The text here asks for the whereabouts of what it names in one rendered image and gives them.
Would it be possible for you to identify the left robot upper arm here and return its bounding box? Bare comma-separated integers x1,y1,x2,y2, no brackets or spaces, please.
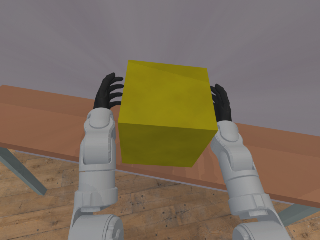
69,214,124,240

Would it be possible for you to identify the carton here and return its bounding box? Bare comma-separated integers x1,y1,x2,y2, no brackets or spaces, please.
118,60,219,168

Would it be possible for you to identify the right robot hand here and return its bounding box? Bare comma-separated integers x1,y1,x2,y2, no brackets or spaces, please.
210,84,232,123

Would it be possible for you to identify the robot right forearm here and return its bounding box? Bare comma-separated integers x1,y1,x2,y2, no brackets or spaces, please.
210,120,292,240

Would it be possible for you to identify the robot left forearm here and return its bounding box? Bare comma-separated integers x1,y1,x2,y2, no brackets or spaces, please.
68,108,118,240

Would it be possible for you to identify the table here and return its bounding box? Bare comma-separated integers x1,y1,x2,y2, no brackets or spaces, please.
0,85,320,227

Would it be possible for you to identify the right robot upper arm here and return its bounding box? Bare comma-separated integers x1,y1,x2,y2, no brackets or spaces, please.
232,220,291,240

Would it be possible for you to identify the left robot hand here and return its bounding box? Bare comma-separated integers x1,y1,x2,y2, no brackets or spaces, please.
93,73,124,110

